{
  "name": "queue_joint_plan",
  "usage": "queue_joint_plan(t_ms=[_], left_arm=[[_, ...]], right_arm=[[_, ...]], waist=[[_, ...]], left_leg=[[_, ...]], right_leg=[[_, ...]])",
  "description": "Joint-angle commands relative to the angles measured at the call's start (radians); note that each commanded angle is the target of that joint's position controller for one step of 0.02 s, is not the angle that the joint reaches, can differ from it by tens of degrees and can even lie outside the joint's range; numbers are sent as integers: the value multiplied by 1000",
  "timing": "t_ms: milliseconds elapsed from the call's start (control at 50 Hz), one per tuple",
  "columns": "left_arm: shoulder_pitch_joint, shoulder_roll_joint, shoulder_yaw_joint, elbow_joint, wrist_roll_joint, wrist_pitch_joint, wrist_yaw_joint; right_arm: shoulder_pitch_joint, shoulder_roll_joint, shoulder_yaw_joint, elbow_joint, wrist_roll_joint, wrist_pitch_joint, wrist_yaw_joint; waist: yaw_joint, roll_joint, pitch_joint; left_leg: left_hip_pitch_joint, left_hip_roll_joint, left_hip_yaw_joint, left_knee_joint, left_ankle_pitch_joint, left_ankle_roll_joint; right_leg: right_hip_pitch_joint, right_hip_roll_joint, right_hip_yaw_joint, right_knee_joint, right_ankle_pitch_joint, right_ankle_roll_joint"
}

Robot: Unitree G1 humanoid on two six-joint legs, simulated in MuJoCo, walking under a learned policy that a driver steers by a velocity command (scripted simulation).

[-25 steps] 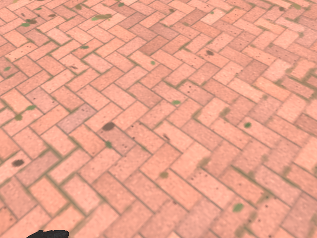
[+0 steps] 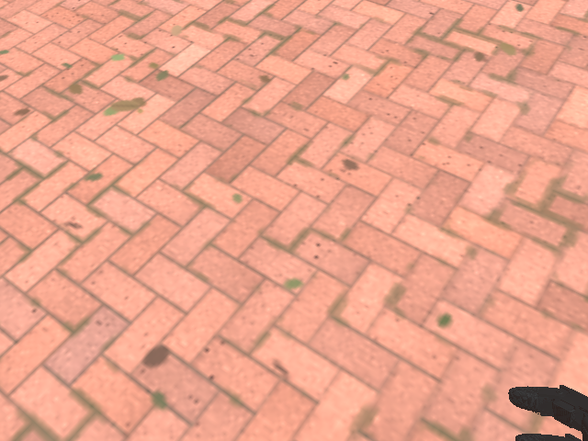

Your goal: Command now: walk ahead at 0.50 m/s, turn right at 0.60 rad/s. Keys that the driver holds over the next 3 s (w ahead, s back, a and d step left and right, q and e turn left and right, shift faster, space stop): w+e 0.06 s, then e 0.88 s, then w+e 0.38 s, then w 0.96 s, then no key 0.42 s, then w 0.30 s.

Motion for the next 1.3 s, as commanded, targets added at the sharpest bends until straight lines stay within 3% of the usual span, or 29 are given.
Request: queue_joint_plan(t_ms=[20,40,60,80,100,120,140,160,220,280,380,460,520,540,560,580,600,640,720,860,920,940,960,980,1000,1020,1060,1180,1300], left_arm=[[-10,153,45,-48,-1,0,9],[-23,135,39,-52,1,4,8],[-31,91,23,-64,7,3,5],[-20,37,2,-92,30,3,8],[127,19,-4,-118,-7,-5,9],[113,132,18,-80,-12,1,15],[8,177,33,-91,-2,13,15],[-42,175,37,-98,8,24,18],[-47,107,34,-112,4,52,14],[-96,64,20,-142,7,65,12],[-184,61,17,-164,11,63,-19],[-251,84,30,-202,10,72,-43],[-170,116,55,-192,15,73,-45],[-86,195,83,-179,19,71,-27],[-63,311,101,-197,28,71,-3],[-67,269,81,-216,43,54,-12],[-98,222,67,-213,36,40,-22],[-176,173,52,-202,9,36,-17],[-244,184,54,-213,30,52,1],[-242,192,59,-202,22,70,9],[-265,183,56,-204,10,80,9],[-257,170,52,-201,5,83,13],[-228,116,36,-203,10,84,15],[-229,110,37,-230,3,75,15],[-231,180,55,-228,16,62,14],[-217,211,69,-207,12,61,8],[-179,181,66,-171,23,67,5],[-281,93,32,-207,7,45,-14],[-316,58,10,-222,4,32,-44]], right_arm=[[-24,-129,-47,-75,6,-27,1],[49,-140,-58,-56,4,-32,-3],[156,-171,-73,-42,-9,-37,-9],[300,-238,-88,-36,-23,-35,-19],[328,-288,-99,-7,-36,-21,-10],[283,-176,-75,-38,-13,-15,-8],[237,-118,-59,-52,-11,-6,-15],[192,-100,-49,-58,-18,3,-16],[145,-96,-48,-27,-22,9,-21],[133,-147,-65,0,-17,18,-34],[100,-169,-70,20,2,54,-50],[123,-203,-81,40,25,70,-41],[116,-195,-82,43,45,77,-41],[169,-168,-75,49,28,74,-37],[188,-88,-43,2,-37,69,-29],[169,-114,-41,-3,-29,66,-22],[105,-161,-54,-7,4,71,-21],[89,-150,-54,-1,-3,84,-38],[123,-123,-48,6,-5,102,-45],[90,-109,-44,-17,1,102,-35],[141,-106,-52,-13,1,90,-23],[179,-120,-61,-3,-5,88,-22],[238,-186,-77,-1,-23,91,-29],[232,-263,-94,6,-47,98,-30],[183,-230,-86,-28,-54,86,-35],[129,-182,-73,-43,-36,79,-46],[115,-147,-64,-48,-2,70,-64],[280,-158,-68,-21,-11,52,-65],[286,-216,-91,-1,4,45,-47]], waist=[[-53,-181,-17],[-92,-185,-44],[-144,-161,-135],[-187,-16,-281],[-97,348,-357],[-115,183,-276],[-134,84,-177],[-116,9,-130],[-66,67,-70],[-69,74,-81],[-94,59,-98],[-111,67,-68],[-53,39,-98],[-27,-77,-157],[-71,-366,-212],[-30,-298,-363],[-16,-181,-299],[-61,-101,-186],[-107,-156,-167],[-75,-204,-156],[-106,-214,-144],[-121,-197,-142],[-119,-50,-170],[-96,233,-89],[-99,196,-49],[-74,152,-26],[-74,115,-11],[-166,91,14],[-168,102,41]], left_leg=[[139,-20,13,-38,-85,34],[240,-27,34,-77,-87,55],[431,37,-9,-70,-88,97],[689,228,-199,-50,-29,153],[917,422,-673,-160,-106,317],[854,411,-645,-173,-133,296],[736,371,-437,-154,20,262],[620,327,-292,-149,208,246],[428,240,-69,-199,381,233],[444,266,6,-243,439,269],[462,250,153,-251,325,238],[511,276,174,-188,260,211],[503,237,228,20,300,144],[376,165,268,218,170,73],[24,26,286,556,-601,-14],[-66,-31,66,741,-746,-25],[-94,1,17,775,-678,-18],[-92,38,9,662,-546,-11],[65,-8,33,472,-452,-39],[183,-51,13,212,-387,-26],[288,-61,31,5,-307,12],[373,-31,27,-100,-232,35],[503,163,-148,-187,-288,107],[470,353,-430,-303,-409,255],[399,400,-503,-340,-573,307],[393,345,-411,-337,-622,262],[456,266,-273,-330,-580,191],[556,255,-86,-377,-461,200],[489,283,68,-381,-340,195]], right_leg=[[-37,-251,240,-20,260,-123],[-44,-221,236,39,296,-103],[-93,-166,192,198,312,-69],[-239,-77,89,507,101,-15],[-582,20,15,798,-310,46],[-658,-56,56,913,-266,72],[-656,-82,26,929,-193,89],[-610,-113,-8,912,-150,104],[-508,-158,-70,791,-96,112],[-526,-168,-100,660,-11,125],[-419,-168,-154,409,205,102],[-377,-148,-194,266,151,61],[-203,-87,-232,53,237,-3],[2,-138,-123,4,571,-59],[257,-407,244,72,1062,-224],[271,-508,422,18,905,-369],[215,-452,325,-1,837,-325],[78,-351,205,-19,640,-215],[-93,-279,154,-54,573,-194],[-158,-247,264,-52,266,-162],[-181,-216,302,-8,227,-120],[-227,-181,284,28,176,-82],[-364,-98,190,195,-91,-20],[-585,58,-38,417,-258,29],[-620,-39,9,594,-200,52],[-631,-60,-1,661,-114,57],[-683,-80,-37,750,-6,90],[-734,-136,-110,657,111,129],[-541,-172,-178,380,103,101]])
